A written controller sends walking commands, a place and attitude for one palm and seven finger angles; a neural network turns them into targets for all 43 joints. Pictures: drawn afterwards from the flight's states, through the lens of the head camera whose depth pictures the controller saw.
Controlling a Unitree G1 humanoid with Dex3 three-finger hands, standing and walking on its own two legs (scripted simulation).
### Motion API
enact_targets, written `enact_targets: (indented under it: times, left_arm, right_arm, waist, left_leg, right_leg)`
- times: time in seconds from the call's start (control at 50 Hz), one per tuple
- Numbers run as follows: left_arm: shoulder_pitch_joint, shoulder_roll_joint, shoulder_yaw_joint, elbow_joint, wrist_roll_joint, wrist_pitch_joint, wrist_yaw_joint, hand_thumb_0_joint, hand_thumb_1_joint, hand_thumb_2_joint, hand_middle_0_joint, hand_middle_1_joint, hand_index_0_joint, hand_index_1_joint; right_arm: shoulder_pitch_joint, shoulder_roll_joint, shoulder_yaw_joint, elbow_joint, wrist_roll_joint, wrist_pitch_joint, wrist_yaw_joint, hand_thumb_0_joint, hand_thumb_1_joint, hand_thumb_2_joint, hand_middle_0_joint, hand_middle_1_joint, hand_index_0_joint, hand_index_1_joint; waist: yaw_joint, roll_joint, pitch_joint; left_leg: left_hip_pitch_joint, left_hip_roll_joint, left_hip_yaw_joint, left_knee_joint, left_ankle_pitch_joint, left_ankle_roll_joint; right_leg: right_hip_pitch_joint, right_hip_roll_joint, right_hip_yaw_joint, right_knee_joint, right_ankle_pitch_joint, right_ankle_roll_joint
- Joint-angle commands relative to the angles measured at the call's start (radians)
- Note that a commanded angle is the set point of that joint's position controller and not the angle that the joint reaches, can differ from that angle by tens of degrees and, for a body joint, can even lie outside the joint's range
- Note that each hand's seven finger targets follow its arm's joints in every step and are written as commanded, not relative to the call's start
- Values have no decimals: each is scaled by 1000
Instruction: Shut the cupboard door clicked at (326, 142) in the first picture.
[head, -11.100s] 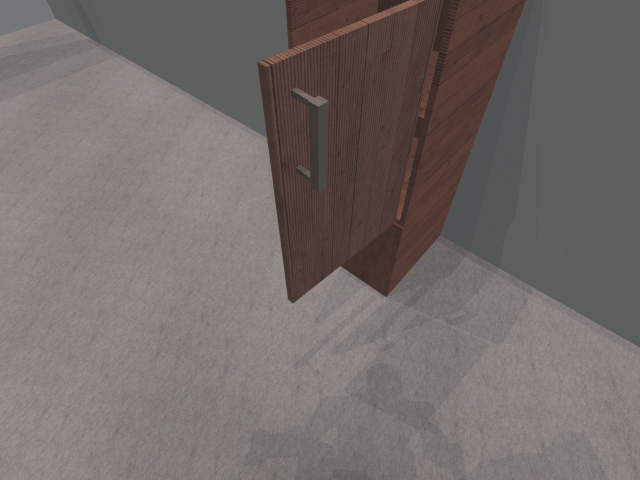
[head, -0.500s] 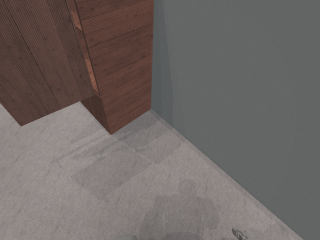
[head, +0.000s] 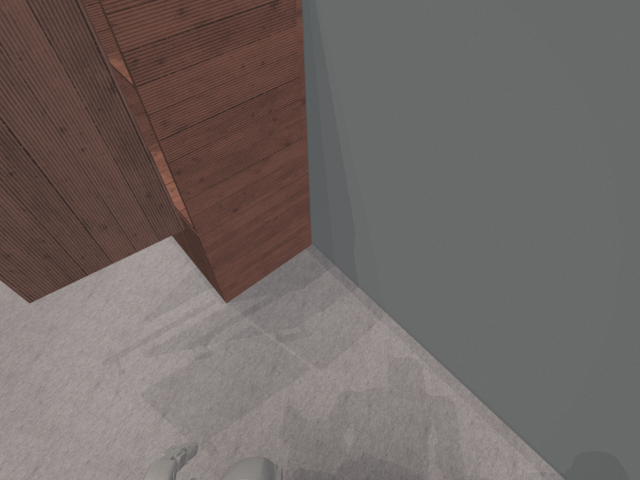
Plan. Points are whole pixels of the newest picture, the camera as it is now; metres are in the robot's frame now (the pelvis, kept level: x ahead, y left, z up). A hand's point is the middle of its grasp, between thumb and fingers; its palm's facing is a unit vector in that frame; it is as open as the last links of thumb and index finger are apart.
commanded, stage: turn to face it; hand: left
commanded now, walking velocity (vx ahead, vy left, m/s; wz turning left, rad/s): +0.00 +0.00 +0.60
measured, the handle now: out of the picture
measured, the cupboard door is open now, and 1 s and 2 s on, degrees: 84 84 84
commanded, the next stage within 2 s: take the last steps up to it in 0.92 s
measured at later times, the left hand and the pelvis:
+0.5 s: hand out of the picture +0.05 +0.29 -0.17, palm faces +0.31 -0.92 -0.24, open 7.4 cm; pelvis +0.04 +0.05 +0.01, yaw +16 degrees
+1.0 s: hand out of the picture +0.04 +0.18 -0.15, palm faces +0.50 -0.83 -0.24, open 7.3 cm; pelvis +0.06 -0.01 +0.01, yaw +30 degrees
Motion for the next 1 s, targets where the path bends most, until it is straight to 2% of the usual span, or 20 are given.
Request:
enact_targets:
  times: [0.0, 0.08, 0.14, 0.16, 0.18, 0.2, 0.22, 0.26, 0.3, 0.36, 0.6, 0.72, 0.74, 0.76, 0.78, 0.8, 0.82, 0.86, 0.9, 0.98]
  left_arm:
    - [66, 177, 47, -41, 3, 2, 13, 0, 900, 900, -200, -300, -200, -300]
    - [118, 202, 67, -31, 13, 12, 9, 0, 900, 900, -200, -300, -200, -300]
    - [104, 230, 75, -40, 5, 21, -1, 0, 900, 900, -200, -300, -200, -300]
    - [97, 227, 74, -48, -1, 26, -5, 0, 900, 900, -200, -300, -200, -300]
    - [107, 181, 65, -70, -7, 33, -11, 0, 900, 900, -200, -300, -200, -300]
    - [30, 125, 45, -123, -11, 40, -11, 0, 900, 900, -200, -300, -200, -300]
    - [-11, 153, 45, -143, -2, 50, -6, 0, 900, 900, -200, -300, -200, -300]
    - [-8, 148, 53, -108, 1, 60, -4, 0, 900, 900, -200, -300, -200, -300]
    - [34, 157, 55, -77, 5, 64, -13, 0, 900, 900, -200, -300, -200, -300]
    - [86, 167, 55, -61, 2, 64, -10, 0, 900, 900, -200, -300, -200, -300]
    - [1, 163, 42, -106, -6, 64, 0, 0, 900, 900, -200, -300, -200, -300]
    - [106, 149, 41, -79, -13, 49, 8, 0, 900, 900, -200, -300, -200, -300]
    - [138, 162, 46, -71, -13, 41, 11, 0, 900, 900, -200, -300, -200, -300]
    - [160, 218, 57, -68, -4, 31, 18, 0, 900, 900, -200, -300, -200, -300]
    - [170, 294, 72, -75, 9, 25, 20, 0, 900, 900, -200, -300, -200, -300]
    - [143, 291, 65, -87, 2, 27, 20, 0, 900, 900, -200, -300, -200, -300]
    - [71, 244, 51, -104, -3, 32, 17, 0, 900, 900, -200, -300, -200, -300]
    - [40, 189, 41, -98, -6, 17, 15, 0, 900, 900, -200, -300, -200, -300]
    - [61, 172, 37, -90, -8, 10, 14, 0, 900, 900, -200, -300, -200, -300]
    - [158, 190, 45, -48, 2, 4, 15, 0, 900, 900, -200, -300, -200, -300]
  right_arm:
    - [-8, -35, -10, -91, -2, -9, 17, 0, -900, -900, 200, 300, 200, 300]
    - [-98, -35, -11, -145, -2, -18, 26, 0, -900, -900, 200, 300, 200, 300]
    - [-84, -79, -19, -168, -6, -25, 25, 0, -900, -900, 200, 300, 200, 300]
    - [-42, -116, -29, -163, -8, -31, 26, 0, -900, -900, 200, 300, 200, 300]
    - [6, -214, -52, -170, -12, -40, 23, 0, -900, -900, 200, 300, 200, 300]
    - [70, -316, -76, -167, -15, -40, 6, 0, -900, -900, 200, 300, 200, 300]
    - [82, -331, -75, -151, -12, -36, -3, 0, -900, -900, 200, 300, 200, 300]
    - [-29, -280, -64, -185, -11, -45, -18, 0, -900, -900, 200, 300, 200, 300]
    - [-83, -237, -46, -202, -9, -53, -22, 0, -900, -900, 200, 300, 200, 300]
    - [-77, -230, -39, -203, -2, -61, -23, 0, -900, -900, 200, 300, 200, 300]
    - [-39, -234, -50, -175, -11, -39, -16, 0, -900, -900, 200, 300, 200, 300]
    - [-101, -216, -51, -182, -7, -27, -14, 0, -900, -900, 200, 300, 200, 300]
    - [-113, -199, -49, -185, 0, -27, -11, 0, -900, -900, 200, 300, 200, 300]
    - [-107, -152, -43, -190, 11, -28, -6, 0, -900, -900, 200, 300, 200, 300]
    - [-109, -108, -37, -211, 13, -30, -3, 0, -900, -900, 200, 300, 200, 300]
    - [-114, -152, -49, -205, 2, -20, -1, 0, -900, -900, 200, 300, 200, 300]
    - [-106, -137, -48, -189, -6, -9, 9, 0, -900, -900, 200, 300, 200, 300]
    - [-78, -137, -50, -147, -7, 3, 9, 0, -900, -900, 200, 300, 200, 300]
    - [-75, -126, -44, -141, -2, 2, 11, 0, -900, -900, 200, 300, 200, 300]
    - [-144, -96, -30, -143, 3, -6, 7, 0, -900, -900, 200, 300, 200, 300]
  waist:
    - [36, -181, -109]
    - [83, -192, -108]
    - [53, -153, -116]
    - [19, -60, -139]
    - [-7, 203, -188]
    - [-56, 371, -202]
    - [-50, 220, -219]
    - [-3, 210, -169]
    - [32, 129, -129]
    - [50, 78, -175]
    - [17, 123, -158]
    - [69, 127, -167]
    - [88, 96, -171]
    - [99, -75, -175]
    - [109, -318, -155]
    - [100, -237, -123]
    - [59, -124, -69]
    - [31, -201, -67]
    - [37, -197, -87]
    - [84, -167, -117]
  left_leg:
    - [-1, 40, 26, -125, 65, -21]
    - [22, 16, 70, -335, 43, -11]
    - [160, -12, 104, -546, 179, 1]
    - [276, -4, 76, -659, 288, 12]
    - [392, 174, -193, -754, 475, 91]
    - [403, 377, -471, -819, 793, 237]
    - [394, 405, -434, -802, 766, 281]
    - [325, 292, -376, -831, 554, 226]
    - [304, 230, -288, -837, 592, 186]
    - [370, 198, -247, -822, 687, 184]
    - [365, 195, -401, -819, 551, 228]
    - [183, 127, -405, -757, 497, 182]
    - [107, 92, -383, -719, 432, 147]
    - [-34, 8, -303, -599, 274, 91]
    - [-132, -132, -108, -378, -26, 16]
    - [-93, -90, -126, -162, -120, 19]
    - [-86, -82, -133, -57, -33, 17]
    - [-109, -44, -112, 29, 53, -5]
    - [-95, -34, -95, 16, 91, -16]
    - [-62, -32, -44, -180, 27, -28]
  right_leg:
    - [44, -271, 69, -242, 311, -70]
    - [113, -295, 53, -182, 300, -76]
    - [66, -289, 0, -60, 260, -32]
    - [2, -268, -23, 51, 218, 4]
    - [-154, -151, -55, 275, -38, 70]
    - [-317, -37, 31, 510, -451, 106]
    - [-320, -40, 157, 611, -418, 81]
    - [-356, -39, 207, 669, -253, 80]
    - [-354, -32, 225, 684, -124, 94]
    - [-332, -14, 226, 653, -73, 108]
    - [-249, 37, 233, 375, -167, 108]
    - [65, 96, 197, 17, -43, 69]
    - [178, 78, 208, -115, 42, 62]
    - [298, -66, 362, -240, 2, 19]
    - [292, -309, 592, -307, 85, -96]
    - [131, -393, 585, -317, 96, -169]
    - [62, -299, 471, -320, 68, -157]
    - [100, -200, 367, -265, 247, -107]
    - [136, -179, 279, -242, 372, -93]
    - [245, -211, 254, -196, 539, -115]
